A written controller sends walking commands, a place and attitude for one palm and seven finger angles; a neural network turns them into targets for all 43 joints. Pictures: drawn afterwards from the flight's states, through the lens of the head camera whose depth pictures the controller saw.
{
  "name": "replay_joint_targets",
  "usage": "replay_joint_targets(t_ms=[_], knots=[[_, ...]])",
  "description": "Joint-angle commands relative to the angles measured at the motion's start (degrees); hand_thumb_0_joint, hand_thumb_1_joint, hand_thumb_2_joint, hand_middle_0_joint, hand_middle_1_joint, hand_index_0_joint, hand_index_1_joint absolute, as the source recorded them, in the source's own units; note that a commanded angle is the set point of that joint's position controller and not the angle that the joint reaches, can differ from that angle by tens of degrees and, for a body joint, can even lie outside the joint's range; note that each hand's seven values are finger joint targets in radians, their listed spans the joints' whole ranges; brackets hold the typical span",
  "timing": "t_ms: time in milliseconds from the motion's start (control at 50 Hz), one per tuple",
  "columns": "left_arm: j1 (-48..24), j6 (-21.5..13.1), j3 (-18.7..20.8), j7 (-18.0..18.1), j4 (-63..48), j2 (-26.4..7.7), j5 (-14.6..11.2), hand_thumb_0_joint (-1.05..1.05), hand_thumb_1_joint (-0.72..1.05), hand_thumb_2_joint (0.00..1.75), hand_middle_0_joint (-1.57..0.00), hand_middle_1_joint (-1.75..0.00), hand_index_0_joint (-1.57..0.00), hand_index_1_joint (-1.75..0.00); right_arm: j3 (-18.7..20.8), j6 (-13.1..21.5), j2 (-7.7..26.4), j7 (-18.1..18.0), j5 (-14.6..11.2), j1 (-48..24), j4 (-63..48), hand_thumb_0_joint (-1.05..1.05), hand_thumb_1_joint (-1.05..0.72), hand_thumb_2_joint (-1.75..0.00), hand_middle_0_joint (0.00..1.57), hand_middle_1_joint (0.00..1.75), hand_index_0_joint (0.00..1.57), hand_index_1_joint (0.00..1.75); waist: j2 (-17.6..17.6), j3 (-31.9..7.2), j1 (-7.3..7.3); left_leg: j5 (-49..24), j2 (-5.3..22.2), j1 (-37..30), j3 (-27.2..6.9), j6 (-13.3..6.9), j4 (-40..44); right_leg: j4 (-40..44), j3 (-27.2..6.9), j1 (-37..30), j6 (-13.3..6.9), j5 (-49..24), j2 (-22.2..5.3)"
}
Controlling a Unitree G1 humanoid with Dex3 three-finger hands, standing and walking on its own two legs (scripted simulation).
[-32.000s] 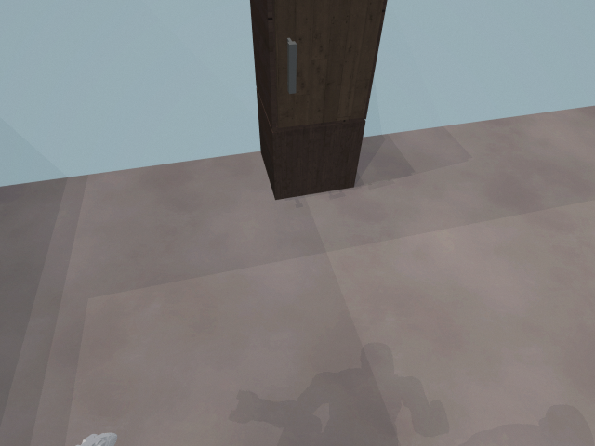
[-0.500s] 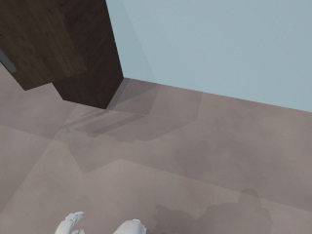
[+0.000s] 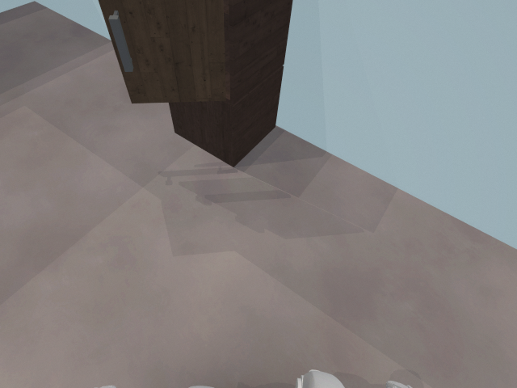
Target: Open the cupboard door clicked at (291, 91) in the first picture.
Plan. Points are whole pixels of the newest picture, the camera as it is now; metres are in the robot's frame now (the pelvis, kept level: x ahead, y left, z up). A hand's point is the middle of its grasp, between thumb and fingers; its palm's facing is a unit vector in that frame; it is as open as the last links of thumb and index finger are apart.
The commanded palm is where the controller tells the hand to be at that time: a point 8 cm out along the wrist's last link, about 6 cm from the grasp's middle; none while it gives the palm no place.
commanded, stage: turn to face it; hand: left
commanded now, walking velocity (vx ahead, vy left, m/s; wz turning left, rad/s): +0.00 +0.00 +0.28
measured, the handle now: (122, 41) +1.06 +0.52 -0.08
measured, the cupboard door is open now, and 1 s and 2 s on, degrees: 42 42 42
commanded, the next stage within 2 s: take the last steps up to it in 0.20 s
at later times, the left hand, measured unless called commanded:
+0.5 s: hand out of the picture -0.01 +0.16 -0.17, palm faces +0.25 -0.95 -0.19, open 7.3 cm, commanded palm none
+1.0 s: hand (137, 338) +0.20 +0.23 -0.16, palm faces +0.17 -0.97 -0.19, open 7.4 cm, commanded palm none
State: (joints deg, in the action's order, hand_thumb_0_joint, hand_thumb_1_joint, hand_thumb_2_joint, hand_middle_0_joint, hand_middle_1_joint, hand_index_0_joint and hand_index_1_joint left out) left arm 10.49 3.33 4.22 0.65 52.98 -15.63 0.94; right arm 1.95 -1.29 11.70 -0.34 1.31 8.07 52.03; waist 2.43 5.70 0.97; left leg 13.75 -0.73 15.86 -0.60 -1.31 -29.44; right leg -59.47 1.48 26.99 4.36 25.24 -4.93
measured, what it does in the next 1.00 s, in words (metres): walks ahead: right foot, then left foot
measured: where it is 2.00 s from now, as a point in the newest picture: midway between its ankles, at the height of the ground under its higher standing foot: (218, 311)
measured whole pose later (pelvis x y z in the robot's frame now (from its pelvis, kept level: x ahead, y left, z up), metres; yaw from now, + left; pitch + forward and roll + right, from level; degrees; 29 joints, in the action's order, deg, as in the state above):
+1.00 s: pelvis +0.12 +0.03 +0.00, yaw +12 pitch -1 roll +1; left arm 5.0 0.1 2.4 -1.3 56.1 -10.4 1.3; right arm 0.6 3.1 6.8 -1.3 1.5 25.3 65.1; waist 1.0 4.3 -2.6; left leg 21.2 -3.3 -3.1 4.1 -2.9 -18.8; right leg -40.3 5.5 26.6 -0.8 14.4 -3.8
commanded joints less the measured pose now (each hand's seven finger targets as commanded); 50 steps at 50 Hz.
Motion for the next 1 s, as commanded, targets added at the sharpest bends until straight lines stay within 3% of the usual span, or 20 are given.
replay_joint_targets(t_ms=[0,100,120,140,160,180,260,400,460,500,520,540,560,580,640,700,800,920,960,980], knots=[[-0.57,-1.45,-0.04,-0.16,-4.89,-2.00,-0.16,0.00,0.90,0.90,-0.20,-0.30,-0.20,-0.30,3.21,0.50,12.20,-0.65,0.29,2.65,-2.59,0.00,-0.90,-0.90,0.20,0.30,0.20,0.30,-10.75,-7.88,-2.02,-19.63,13.75,-5.50,-12.14,-8.22,9.51,9.03,0.72,-3.22,-0.25,0.24,1.59],[6.59,-2.67,0.24,0.17,-2.52,-2.36,-0.44,0.00,0.90,0.90,-0.20,-0.30,-0.20,-0.30,3.31,-0.13,10.91,-0.34,-0.20,-0.23,-2.56,0.00,-0.90,-0.90,0.20,0.30,0.20,0.30,-9.45,-8.01,1.43,-10.77,10.10,4.18,-12.73,-4.77,3.74,32.07,1.80,-20.81,-1.38,-11.24,3.32],[7.91,-3.33,0.77,0.56,-2.25,-5.36,0.05,0.00,0.90,0.90,-0.20,-0.30,-0.20,-0.30,3.04,-0.13,8.43,-0.02,-0.69,0.45,-2.77,0.00,-0.90,-0.90,0.20,0.30,0.20,0.30,-1.02,-8.13,1.82,-2.16,5.35,9.75,-9.09,-1.38,-2.59,39.55,-5.03,-26.14,-3.12,-11.21,-2.99],[7.90,-3.69,1.69,0.84,-2.43,-10.09,0.78,0.00,0.90,0.90,-0.20,-0.30,-0.20,-0.30,2.52,-0.12,4.99,0.34,-0.94,1.11,-3.82,0.00,-0.90,-0.90,0.20,0.30,0.20,0.30,13.96,-7.13,1.60,13.84,-2.79,16.23,-0.09,2.67,-14.54,44.82,-19.92,-26.42,-9.34,-13.45,-17.02],[7.57,-3.49,1.26,0.63,-3.46,-11.37,0.65,0.00,0.90,0.90,-0.20,-0.30,-0.20,-0.30,2.87,-0.54,6.66,0.71,-0.53,-1.00,-4.47,0.00,-0.90,-0.90,0.20,0.30,0.20,0.30,10.85,-5.83,2.82,21.11,-1.83,13.83,-2.02,2.29,-25.94,46.19,-20.75,-17.99,-13.68,-13.48,-21.95],[5.28,-3.67,1.27,1.21,-3.58,-9.04,0.55,0.00,0.90,0.90,-0.20,-0.30,-0.20,-0.30,3.43,-1.48,6.66,0.45,-0.37,-1.43,-3.89,0.00,-0.90,-0.90,0.20,0.30,0.20,0.30,14.38,-5.33,1.18,19.25,-0.60,15.03,-3.57,2.19,-33.24,46.33,-21.28,-15.61,-13.97,-13.67,-19.60],[1.29,-4.17,0.03,0.91,-4.14,-4.44,0.29,0.00,0.90,0.90,-0.20,-0.30,-0.20,-0.30,3.11,-1.70,5.09,1.13,-0.42,1.19,0.24,0.00,-0.90,-0.90,0.20,0.30,0.20,0.30,8.75,-3.41,-1.18,9.48,1.15,12.82,-1.03,3.71,-35.15,43.44,-5.80,-15.35,-11.09,-22.26,-11.54],[10.36,-5.21,1.74,0.35,1.27,-6.80,0.86,0.00,0.90,0.90,-0.20,-0.30,-0.20,-0.30,2.18,-0.01,3.34,1.81,-0.31,-3.29,-0.06,0.00,-0.90,-0.90,0.20,0.30,0.20,0.30,7.04,-3.96,3.76,13.44,1.59,12.70,3.27,3.55,-15.36,45.50,-9.33,-26.31,-13.19,-12.71,-16.10],[9.92,-5.35,2.15,-0.08,2.23,-7.36,0.83,0.00,0.90,0.90,-0.20,-0.30,-0.20,-0.30,1.77,0.93,3.07,1.94,-0.37,-1.73,0.30,0.00,-0.90,-0.90,0.20,0.30,0.20,0.30,6.98,-3.94,2.81,11.83,1.07,6.91,5.17,2.76,-6.94,43.82,-7.68,-23.46,-12.78,-11.20,-16.44],[6.81,-4.95,2.28,-0.36,2.24,-7.30,0.54,0.00,0.90,0.90,-0.20,-0.30,-0.20,-0.30,1.61,1.49,3.15,1.65,-0.31,4.10,2.13,0.00,-0.90,-0.90,0.20,0.30,0.20,0.30,5.99,-4.31,-0.50,5.24,-0.27,-5.52,7.19,2.09,3.52,39.67,-2.51,-14.84,-9.53,-5.09,-13.57],[5.32,-4.57,1.95,-0.71,1.58,-5.78,0.21,0.00,0.90,0.90,-0.20,-0.30,-0.20,-0.30,2.10,1.85,5.54,1.20,-0.33,8.25,3.32,0.00,-0.90,-0.90,0.20,0.30,0.20,0.30,0.41,-5.23,-2.76,4.96,1.50,-15.32,4.21,0.85,7.73,33.69,0.99,-6.25,-6.82,-1.13,-10.51],[4.05,-4.24,1.32,-1.27,-0.09,-2.00,-0.13,0.00,0.90,0.90,-0.20,-0.30,-0.20,-0.30,3.54,2.03,11.04,0.66,0.49,13.79,4.39,0.00,-0.90,-0.90,0.20,0.30,0.20,0.30,-15.96,-6.20,-5.59,10.95,14.11,-22.62,-13.94,-4.50,12.25,18.75,8.04,5.95,-3.26,4.71,-2.81],[-1.49,-4.34,0.25,-1.28,-3.21,-0.04,0.27,0.00,0.90,0.90,-0.20,-0.30,-0.20,-0.30,3.92,1.76,14.10,-0.16,0.72,20.02,5.28,0.00,-0.90,-0.90,0.20,0.30,0.20,0.30,-20.75,-4.41,-8.15,11.77,22.71,-21.11,-24.86,-11.00,18.36,5.33,8.02,13.49,-2.61,11.21,1.02],[-4.98,-4.38,-0.01,-1.13,-3.65,-0.84,0.70,0.00,0.90,0.90,-0.20,-0.30,-0.20,-0.30,3.40,1.93,12.77,-0.48,0.66,19.59,5.76,0.00,-0.90,-0.90,0.20,0.30,0.20,0.30,-15.15,-3.20,-7.77,14.30,23.27,-17.55,-26.98,-13.10,18.87,-2.03,2.56,15.69,-3.85,8.86,-1.14],[-1.90,-4.66,-0.12,-1.89,-0.21,-0.64,0.68,0.00,0.90,0.90,-0.20,-0.30,-0.20,-0.30,1.52,3.63,7.45,-1.14,0.22,12.96,3.84,0.00,-0.90,-0.90,0.20,0.30,0.20,0.30,-9.66,-0.68,-2.99,2.41,16.85,-13.13,-15.88,-10.64,19.09,-5.95,-0.23,13.70,-3.84,-3.64,-2.75],[0.57,-4.50,-0.73,-1.91,1.84,0.05,0.55,0.00,0.90,0.90,-0.20,-0.30,-0.20,-0.30,0.85,4.95,6.22,-1.27,-0.25,14.16,5.27,0.00,-0.90,-0.90,0.20,0.30,0.20,0.30,-7.59,-2.62,-1.41,-16.40,13.80,-15.20,-7.99,-9.62,17.78,-2.51,0.93,10.58,-3.30,-8.61,-1.90],[-4.00,-4.44,-1.48,-1.84,0.42,1.55,0.36,0.00,0.90,0.90,-0.20,-0.30,-0.20,-0.30,0.50,5.15,5.01,-1.26,-0.33,18.39,8.38,0.00,-0.90,-0.90,0.20,0.30,0.20,0.30,-7.87,-0.73,-2.23,-24.41,12.99,-16.33,-3.87,-9.43,17.53,8.25,3.03,8.70,-3.47,-11.73,-0.66],[-10.18,-4.63,-1.40,-1.98,-2.40,2.28,0.21,0.00,0.90,0.90,-0.20,-0.30,-0.20,-0.30,0.34,5.12,4.31,-1.47,0.27,21.12,11.47,0.00,-0.90,-0.90,0.20,0.30,0.20,0.30,-7.07,2.88,-3.27,-23.85,14.65,-12.71,-4.27,-9.25,16.02,18.19,4.02,1.28,-5.14,-10.91,1.17],[-5.99,-4.89,-0.95,-2.01,-1.65,1.77,0.22,0.00,0.90,0.90,-0.20,-0.30,-0.20,-0.30,0.36,5.07,4.63,-1.60,0.22,20.31,12.07,0.00,-0.90,-0.90,0.20,0.30,0.20,0.30,-6.06,0.85,-0.89,-27.41,13.37,-11.39,-3.03,-8.36,10.58,22.94,5.07,-7.34,-6.06,-10.84,3.20],[0.47,-5.45,-0.47,-1.83,0.25,0.60,0.34,0.00,0.90,0.90,-0.20,-0.30,-0.20,-0.30,0.42,5.05,4.74,-1.57,-0.08,19.92,12.29,0.00,-0.90,-0.90,0.20,0.30,0.20,0.30,-3.36,-1.97,2.12,-30.15,11.19,-8.83,-2.08,-6.79,2.18,27.45,5.33,-17.05,-6.80,-13.48,4.39]])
